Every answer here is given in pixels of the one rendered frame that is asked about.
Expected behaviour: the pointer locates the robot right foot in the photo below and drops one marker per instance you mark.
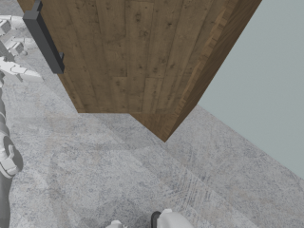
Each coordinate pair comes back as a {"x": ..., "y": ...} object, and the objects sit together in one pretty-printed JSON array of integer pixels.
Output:
[{"x": 154, "y": 219}]

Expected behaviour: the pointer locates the robot right shin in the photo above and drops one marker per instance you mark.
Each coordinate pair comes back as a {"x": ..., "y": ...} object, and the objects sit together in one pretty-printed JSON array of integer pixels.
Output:
[{"x": 169, "y": 210}]

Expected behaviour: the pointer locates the left robot hand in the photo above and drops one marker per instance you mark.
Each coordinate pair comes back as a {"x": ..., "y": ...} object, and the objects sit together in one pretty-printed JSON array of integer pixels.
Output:
[{"x": 13, "y": 47}]

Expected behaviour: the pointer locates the left robot upper arm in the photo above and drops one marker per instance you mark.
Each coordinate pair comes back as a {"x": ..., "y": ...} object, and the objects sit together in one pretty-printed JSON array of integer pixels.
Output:
[{"x": 11, "y": 163}]

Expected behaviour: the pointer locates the cupboard door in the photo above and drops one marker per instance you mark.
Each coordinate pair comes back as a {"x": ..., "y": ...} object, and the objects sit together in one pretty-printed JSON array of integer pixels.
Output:
[{"x": 127, "y": 56}]

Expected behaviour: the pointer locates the robot left forearm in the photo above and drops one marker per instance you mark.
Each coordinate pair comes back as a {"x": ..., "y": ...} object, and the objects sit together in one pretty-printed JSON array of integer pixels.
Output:
[{"x": 3, "y": 128}]

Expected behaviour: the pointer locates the handle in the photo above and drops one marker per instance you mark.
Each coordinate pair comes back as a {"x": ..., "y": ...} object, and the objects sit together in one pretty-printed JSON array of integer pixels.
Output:
[{"x": 39, "y": 32}]

